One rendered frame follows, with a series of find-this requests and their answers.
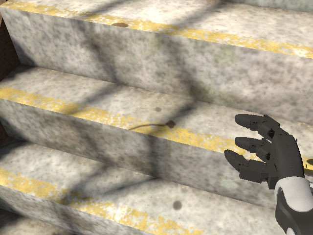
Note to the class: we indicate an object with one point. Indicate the right robot forearm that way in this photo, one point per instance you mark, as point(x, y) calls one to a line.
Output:
point(294, 209)

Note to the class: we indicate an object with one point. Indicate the right robot hand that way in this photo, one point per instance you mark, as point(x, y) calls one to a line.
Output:
point(281, 158)

